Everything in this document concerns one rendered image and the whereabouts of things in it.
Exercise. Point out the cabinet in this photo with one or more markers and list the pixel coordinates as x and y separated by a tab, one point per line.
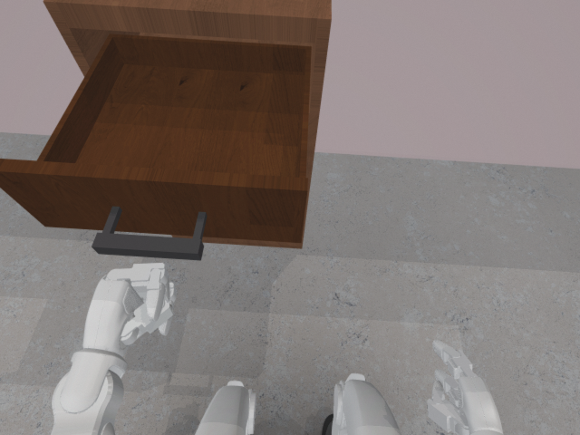
86	24

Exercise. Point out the right robot shin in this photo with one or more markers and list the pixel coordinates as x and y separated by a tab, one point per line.
352	376

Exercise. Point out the right robot hand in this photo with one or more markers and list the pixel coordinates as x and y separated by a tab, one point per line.
470	407

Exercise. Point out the left robot forearm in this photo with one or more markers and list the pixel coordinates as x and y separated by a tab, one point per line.
87	398

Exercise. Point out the right robot thigh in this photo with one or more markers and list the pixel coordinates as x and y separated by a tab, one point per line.
360	408

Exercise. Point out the handle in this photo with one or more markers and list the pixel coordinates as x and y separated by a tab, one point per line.
108	243

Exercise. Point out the drawer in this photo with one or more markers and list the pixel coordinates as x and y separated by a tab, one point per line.
165	128

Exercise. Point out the left robot hand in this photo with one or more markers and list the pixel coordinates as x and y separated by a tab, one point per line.
143	291

